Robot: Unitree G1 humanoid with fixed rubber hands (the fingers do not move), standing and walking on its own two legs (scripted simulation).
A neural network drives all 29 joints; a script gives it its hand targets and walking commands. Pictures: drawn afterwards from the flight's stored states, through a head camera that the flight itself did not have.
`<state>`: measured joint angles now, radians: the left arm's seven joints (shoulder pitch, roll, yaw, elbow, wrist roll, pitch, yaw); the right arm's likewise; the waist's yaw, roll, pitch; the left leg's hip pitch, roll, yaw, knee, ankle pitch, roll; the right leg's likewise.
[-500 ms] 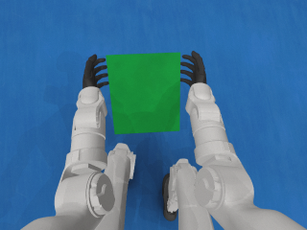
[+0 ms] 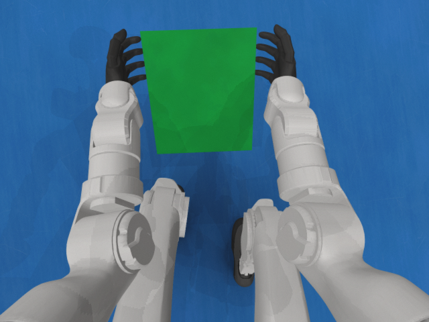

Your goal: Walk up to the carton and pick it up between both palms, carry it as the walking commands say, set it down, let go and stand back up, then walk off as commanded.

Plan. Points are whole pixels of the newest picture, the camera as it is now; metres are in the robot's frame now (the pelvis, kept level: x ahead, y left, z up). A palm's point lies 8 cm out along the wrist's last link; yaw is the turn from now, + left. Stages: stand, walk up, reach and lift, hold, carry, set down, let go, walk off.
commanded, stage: set down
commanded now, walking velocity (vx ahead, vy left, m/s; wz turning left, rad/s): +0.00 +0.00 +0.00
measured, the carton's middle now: (202, 86) +0.51 +0.10 -0.21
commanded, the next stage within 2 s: none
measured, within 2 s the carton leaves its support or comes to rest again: neither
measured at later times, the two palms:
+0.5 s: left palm (133, 86) +0.48 +0.23 -0.19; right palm (268, 82) +0.54 -0.03 -0.18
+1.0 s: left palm (131, 79) +0.51 +0.25 -0.24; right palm (256, 84) +0.55 -0.02 -0.24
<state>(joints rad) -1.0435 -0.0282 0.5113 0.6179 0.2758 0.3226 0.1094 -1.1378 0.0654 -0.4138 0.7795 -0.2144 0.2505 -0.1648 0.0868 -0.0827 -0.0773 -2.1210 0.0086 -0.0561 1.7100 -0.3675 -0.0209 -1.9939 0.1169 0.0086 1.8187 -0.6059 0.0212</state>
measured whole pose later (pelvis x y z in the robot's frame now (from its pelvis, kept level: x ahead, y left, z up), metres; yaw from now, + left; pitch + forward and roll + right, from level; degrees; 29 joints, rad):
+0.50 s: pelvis -0.01 +0.00 -0.06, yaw -1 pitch +45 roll -2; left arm -1.20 0.07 0.50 0.69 0.22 0.31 0.07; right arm -1.31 -0.02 -0.35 0.85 -0.15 0.24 -0.19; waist 0.10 -0.08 0.08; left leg -2.28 0.01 -0.06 1.88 -0.38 -0.03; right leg -2.16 0.14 0.00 2.00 -0.63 0.02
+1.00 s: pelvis +0.00 +0.00 -0.09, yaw +0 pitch +42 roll -2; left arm -1.37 0.23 0.45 0.87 0.13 0.28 0.01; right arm -1.43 -0.06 -0.33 0.91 -0.14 0.22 -0.14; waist 0.13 -0.05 0.23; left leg -2.34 0.01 -0.05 2.03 -0.42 -0.03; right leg -2.20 0.15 0.01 2.16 -0.69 0.03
